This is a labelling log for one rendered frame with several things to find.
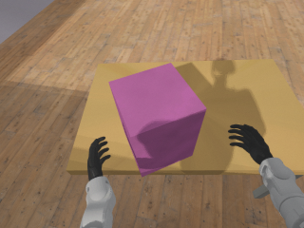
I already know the right robot forearm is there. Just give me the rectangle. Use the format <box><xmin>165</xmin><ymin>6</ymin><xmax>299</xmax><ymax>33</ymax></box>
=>
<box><xmin>258</xmin><ymin>157</ymin><xmax>304</xmax><ymax>228</ymax></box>

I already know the carton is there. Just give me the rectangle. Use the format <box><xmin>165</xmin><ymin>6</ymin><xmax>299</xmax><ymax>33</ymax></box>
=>
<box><xmin>108</xmin><ymin>63</ymin><xmax>207</xmax><ymax>177</ymax></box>

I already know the table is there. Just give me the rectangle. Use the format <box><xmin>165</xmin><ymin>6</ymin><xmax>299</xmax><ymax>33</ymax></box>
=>
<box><xmin>66</xmin><ymin>59</ymin><xmax>304</xmax><ymax>199</ymax></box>

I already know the robot right hand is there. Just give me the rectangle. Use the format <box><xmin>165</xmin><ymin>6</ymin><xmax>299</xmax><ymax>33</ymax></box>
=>
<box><xmin>228</xmin><ymin>124</ymin><xmax>273</xmax><ymax>165</ymax></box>

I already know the left robot forearm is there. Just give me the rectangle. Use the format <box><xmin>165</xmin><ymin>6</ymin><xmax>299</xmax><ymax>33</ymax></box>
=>
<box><xmin>80</xmin><ymin>176</ymin><xmax>116</xmax><ymax>228</ymax></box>

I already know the robot left hand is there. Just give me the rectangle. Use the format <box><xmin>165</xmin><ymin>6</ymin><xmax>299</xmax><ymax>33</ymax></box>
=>
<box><xmin>87</xmin><ymin>136</ymin><xmax>111</xmax><ymax>181</ymax></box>

